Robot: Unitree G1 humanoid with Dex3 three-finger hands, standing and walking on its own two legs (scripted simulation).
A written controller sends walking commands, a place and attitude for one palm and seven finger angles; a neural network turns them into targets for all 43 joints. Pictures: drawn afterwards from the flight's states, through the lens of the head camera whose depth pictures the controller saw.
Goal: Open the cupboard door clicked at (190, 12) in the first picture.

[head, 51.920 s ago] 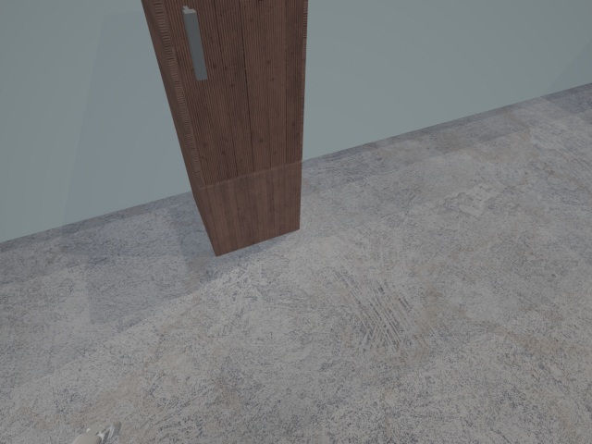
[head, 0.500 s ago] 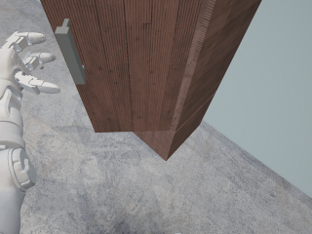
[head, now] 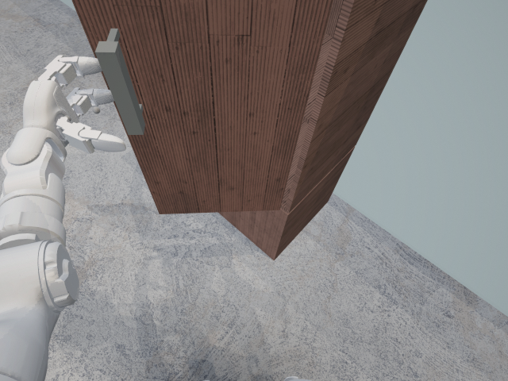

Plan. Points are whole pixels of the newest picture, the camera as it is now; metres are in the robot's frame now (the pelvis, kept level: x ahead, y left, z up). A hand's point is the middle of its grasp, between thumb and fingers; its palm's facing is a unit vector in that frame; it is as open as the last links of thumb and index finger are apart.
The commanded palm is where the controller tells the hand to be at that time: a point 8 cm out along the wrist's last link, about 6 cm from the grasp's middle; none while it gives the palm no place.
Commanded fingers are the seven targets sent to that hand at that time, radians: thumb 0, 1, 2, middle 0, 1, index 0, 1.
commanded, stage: slide the fingers in behind the handle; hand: left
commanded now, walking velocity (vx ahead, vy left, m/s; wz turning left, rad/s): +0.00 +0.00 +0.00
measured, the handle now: (126, 84) +0.55 +0.18 +0.14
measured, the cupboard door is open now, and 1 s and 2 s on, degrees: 46 46 46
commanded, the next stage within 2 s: close the thumb around the handle in 1.26 s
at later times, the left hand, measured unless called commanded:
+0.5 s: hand (111, 111) +0.48 +0.19 +0.14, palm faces +0.03 -1.00 +0.01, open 14.0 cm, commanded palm +0.46 +0.23 +0.14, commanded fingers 0.00 -0.50 0.30 -0.30 -1.20 -0.30 -1.20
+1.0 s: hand (134, 110) +0.49 +0.16 +0.14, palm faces +0.02 -1.00 +0.01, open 14.0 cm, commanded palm +0.46 +0.21 +0.14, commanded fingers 0.00 -0.50 0.30 -0.30 -1.20 -0.30 -1.20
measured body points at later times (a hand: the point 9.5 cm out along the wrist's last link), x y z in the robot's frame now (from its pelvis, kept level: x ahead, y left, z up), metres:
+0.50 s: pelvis +0.00 -0.02 +0.00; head +0.06 -0.01 +0.45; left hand +0.47 +0.24 +0.15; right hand +0.02 -0.29 -0.11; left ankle -0.01 +0.06 -0.72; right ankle +0.00 -0.11 -0.72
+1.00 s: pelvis +0.00 -0.03 +0.00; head +0.07 -0.02 +0.45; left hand +0.48 +0.21 +0.14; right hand +0.02 -0.29 -0.12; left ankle -0.01 +0.06 -0.72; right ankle +0.00 -0.11 -0.72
